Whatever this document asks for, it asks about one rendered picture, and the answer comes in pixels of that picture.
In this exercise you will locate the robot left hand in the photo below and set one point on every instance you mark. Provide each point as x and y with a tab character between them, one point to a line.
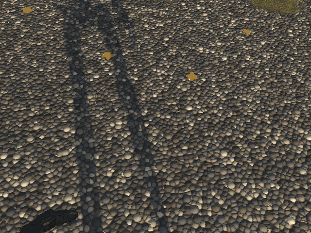
48	220

